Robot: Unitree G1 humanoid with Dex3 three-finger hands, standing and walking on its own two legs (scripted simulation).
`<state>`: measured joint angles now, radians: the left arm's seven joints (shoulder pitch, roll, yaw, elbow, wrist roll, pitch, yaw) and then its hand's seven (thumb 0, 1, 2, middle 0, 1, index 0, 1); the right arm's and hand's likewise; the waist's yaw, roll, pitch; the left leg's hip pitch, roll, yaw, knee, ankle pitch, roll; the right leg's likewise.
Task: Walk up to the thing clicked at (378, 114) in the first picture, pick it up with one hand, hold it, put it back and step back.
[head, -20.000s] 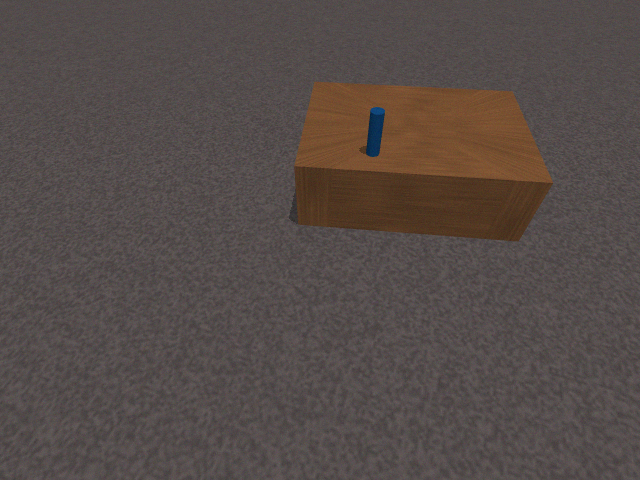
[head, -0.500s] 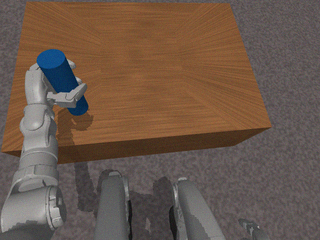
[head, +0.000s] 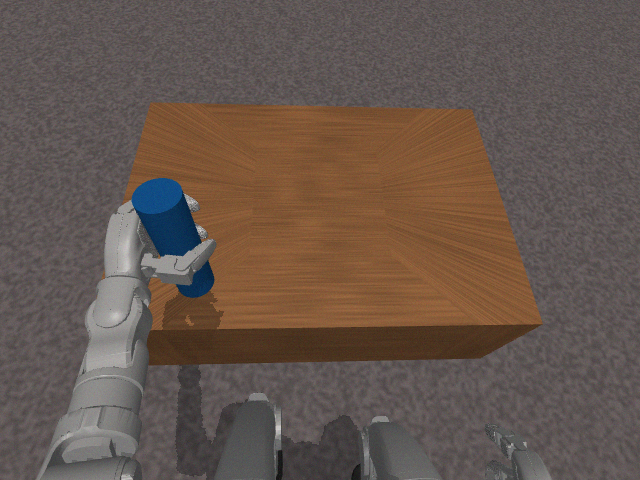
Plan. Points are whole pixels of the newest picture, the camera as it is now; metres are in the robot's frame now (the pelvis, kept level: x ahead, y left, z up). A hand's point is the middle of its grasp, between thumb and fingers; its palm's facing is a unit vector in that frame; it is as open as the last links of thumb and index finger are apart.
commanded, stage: lift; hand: left
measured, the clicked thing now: (179, 245) +0.39 +0.20 +0.02
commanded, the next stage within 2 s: hold in 0.80 s
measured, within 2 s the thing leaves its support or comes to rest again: neither
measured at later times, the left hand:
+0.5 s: hand (190, 236) +0.37 +0.17 +0.08, palm faces +0.03 -1.00 +0.01, open 7.9 cm
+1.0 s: hand (188, 232) +0.36 +0.16 +0.10, palm faces +0.03 -1.00 +0.01, open 7.9 cm
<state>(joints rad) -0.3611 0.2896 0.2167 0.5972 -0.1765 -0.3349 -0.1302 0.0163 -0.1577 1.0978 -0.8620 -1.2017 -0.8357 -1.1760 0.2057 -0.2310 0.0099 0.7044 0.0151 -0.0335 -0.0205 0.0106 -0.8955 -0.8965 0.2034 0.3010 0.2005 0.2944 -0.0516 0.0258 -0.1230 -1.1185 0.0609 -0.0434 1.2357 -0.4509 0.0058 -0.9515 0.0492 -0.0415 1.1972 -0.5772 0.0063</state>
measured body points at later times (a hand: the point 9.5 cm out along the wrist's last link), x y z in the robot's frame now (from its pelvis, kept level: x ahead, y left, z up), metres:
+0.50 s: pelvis +0.02 -0.01 +0.04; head +0.09 +0.00 +0.49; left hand +0.36 +0.22 +0.08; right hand +0.14 -0.25 -0.07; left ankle +0.07 +0.11 -0.63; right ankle +0.00 -0.13 -0.63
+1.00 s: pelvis +0.03 -0.01 +0.06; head +0.09 +0.00 +0.51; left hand +0.35 +0.22 +0.10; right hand +0.16 -0.26 -0.05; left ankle +0.07 +0.11 -0.63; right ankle +0.00 -0.13 -0.63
